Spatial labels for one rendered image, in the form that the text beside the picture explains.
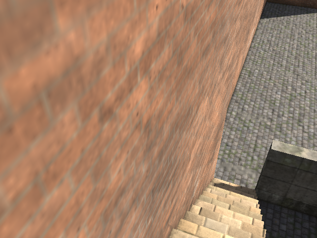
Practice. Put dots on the stairs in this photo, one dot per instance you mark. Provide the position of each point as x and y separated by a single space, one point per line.
224 210

